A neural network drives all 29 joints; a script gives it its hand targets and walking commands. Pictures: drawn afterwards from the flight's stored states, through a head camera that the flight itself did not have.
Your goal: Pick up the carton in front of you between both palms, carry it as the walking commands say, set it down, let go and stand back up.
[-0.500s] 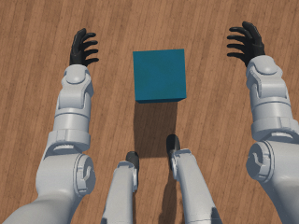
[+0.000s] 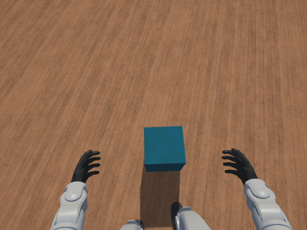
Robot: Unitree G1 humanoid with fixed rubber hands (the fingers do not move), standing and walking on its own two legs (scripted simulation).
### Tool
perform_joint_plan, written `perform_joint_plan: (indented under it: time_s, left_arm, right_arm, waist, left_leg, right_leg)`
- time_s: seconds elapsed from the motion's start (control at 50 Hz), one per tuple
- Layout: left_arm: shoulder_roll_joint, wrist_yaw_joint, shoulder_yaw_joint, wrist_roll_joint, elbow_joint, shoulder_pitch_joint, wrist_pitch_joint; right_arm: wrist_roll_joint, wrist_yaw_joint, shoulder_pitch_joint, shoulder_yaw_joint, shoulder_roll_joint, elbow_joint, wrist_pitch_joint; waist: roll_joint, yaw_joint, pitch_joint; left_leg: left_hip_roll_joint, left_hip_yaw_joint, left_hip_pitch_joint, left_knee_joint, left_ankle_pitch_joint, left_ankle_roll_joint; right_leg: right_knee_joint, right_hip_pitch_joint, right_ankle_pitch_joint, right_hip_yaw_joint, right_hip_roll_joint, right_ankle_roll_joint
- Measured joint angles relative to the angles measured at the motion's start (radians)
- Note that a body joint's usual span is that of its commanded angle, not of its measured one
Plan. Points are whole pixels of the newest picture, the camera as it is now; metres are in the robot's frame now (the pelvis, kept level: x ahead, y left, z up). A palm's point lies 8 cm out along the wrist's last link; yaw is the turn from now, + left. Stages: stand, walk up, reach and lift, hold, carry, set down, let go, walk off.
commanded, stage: let go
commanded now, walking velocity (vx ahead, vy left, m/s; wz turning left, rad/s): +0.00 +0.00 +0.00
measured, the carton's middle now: (163, 150) +0.47 -0.06 -0.63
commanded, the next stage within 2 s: stand in 0.70 s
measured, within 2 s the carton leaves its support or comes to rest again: neither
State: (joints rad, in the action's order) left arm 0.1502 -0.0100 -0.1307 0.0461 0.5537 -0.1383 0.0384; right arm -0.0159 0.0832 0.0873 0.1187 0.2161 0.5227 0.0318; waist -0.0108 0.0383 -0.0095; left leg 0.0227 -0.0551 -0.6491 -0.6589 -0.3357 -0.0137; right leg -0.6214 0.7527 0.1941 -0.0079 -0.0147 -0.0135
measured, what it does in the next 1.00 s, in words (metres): stands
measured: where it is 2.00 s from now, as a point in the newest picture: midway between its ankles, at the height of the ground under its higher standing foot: outside the picture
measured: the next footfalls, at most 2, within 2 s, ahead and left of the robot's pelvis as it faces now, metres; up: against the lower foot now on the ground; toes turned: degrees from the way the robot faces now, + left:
none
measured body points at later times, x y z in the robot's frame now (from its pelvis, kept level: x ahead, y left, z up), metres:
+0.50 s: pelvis +0.03 +0.02 +0.02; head +0.05 +0.02 +0.47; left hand +0.21 +0.25 -0.05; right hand +0.21 -0.22 -0.05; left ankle -0.02 +0.13 -0.72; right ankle +0.05 -0.11 -0.72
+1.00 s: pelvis +0.05 +0.01 +0.02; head +0.06 +0.00 +0.47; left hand +0.19 +0.31 -0.07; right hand +0.20 -0.28 -0.08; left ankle -0.02 +0.13 -0.72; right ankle +0.05 -0.11 -0.72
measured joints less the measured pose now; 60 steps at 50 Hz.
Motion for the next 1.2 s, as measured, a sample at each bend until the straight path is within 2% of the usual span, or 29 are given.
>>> perform_joint_plan:
  time_s: [0.14,0.26,0.4,0.62,0.7,0.78,0.94,1.2]
  left_arm:
    - [0.024,-0.018,0.049,-0.021,-0.049,0.203,-0.022]
    - [0.042,-0.033,0.076,-0.027,-0.09,0.322,-0.007]
    - [0.056,-0.054,0.089,-0.037,-0.118,0.361,0.041]
    - [0.045,-0.059,0.089,-0.023,-0.128,0.35,0.077]
    - [0.051,-0.033,0.099,-0.031,-0.098,0.358,0.054]
    - [0.088,0.002,0.102,-0.003,0.014,0.34,0.024]
    - [0.165,0.013,0.077,0.001,0.144,0.333,-0.019]
    - [0.17,0.028,0.089,-0.007,0.226,0.299,-0.039]
  right_arm:
    - [0.015,-0.013,-0.214,-0.051,-0.009,-0.066,-0.014]
    - [0.019,-0.015,-0.321,-0.076,0.002,-0.101,0.01]
    - [0.015,-0.013,-0.33,-0.078,0.012,-0.112,0.064]
    - [0.007,-0.016,-0.319,-0.074,0.006,-0.113,0.097]
    - [-0.006,-0.045,-0.315,-0.078,0.016,-0.129,0.15]
    - [-0.018,-0.081,-0.301,-0.074,0.056,-0.039,0.084]
    - [-0.027,-0.086,-0.31,-0.061,0.122,0.079,0.008]
    - [-0.022,-0.103,-0.306,-0.08,0.132,0.16,-0.017]
  waist:
    - [0.003,-0.011,0.037]
    - [-0.009,-0.026,0.058]
    - [-0.025,-0.04,0.093]
    - [-0.023,-0.04,0.111]
    - [-0.019,-0.035,0.091]
    - [-0.015,-0.031,0.037]
    - [-0.028,-0.037,0.006]
    - [-0.029,-0.041,0.013]
  left_leg:
    - [-0.006,-0.002,0.264,0.112,0.009,0.011]
    - [-0.01,-0.003,0.446,0.184,0.012,0.021]
    - [-0.011,-0.004,0.56,0.201,-0.001,0.028]
    - [-0.014,-0.002,0.605,0.206,-0.009,0.028]
    - [-0.013,0.003,0.59,0.189,-0.017,0.027]
    - [-0.006,-0.002,0.528,0.14,-0.04,0.024]
    - [-0.002,-0.012,0.498,0.123,-0.055,0.021]
    - [-0.007,-0.031,0.522,0.15,-0.051,0.011]
  right_leg:
    - [0.109,-0.265,-0.005,0.0,-0.002,0.009]
    - [0.186,-0.45,-0.009,0.0,-0.004,0.016]
    - [0.205,-0.565,0.004,0.001,-0.004,0.022]
    - [0.203,-0.606,0.015,-0.001,-0.007,0.021]
    - [0.176,-0.585,0.027,-0.005,-0.008,0.021]
    - [0.115,-0.519,0.057,0.0,-0.001,0.021]
    - [0.078,-0.482,0.088,0.009,0.003,0.015]
    - [0.088,-0.505,0.099,0.028,0.002,0.003]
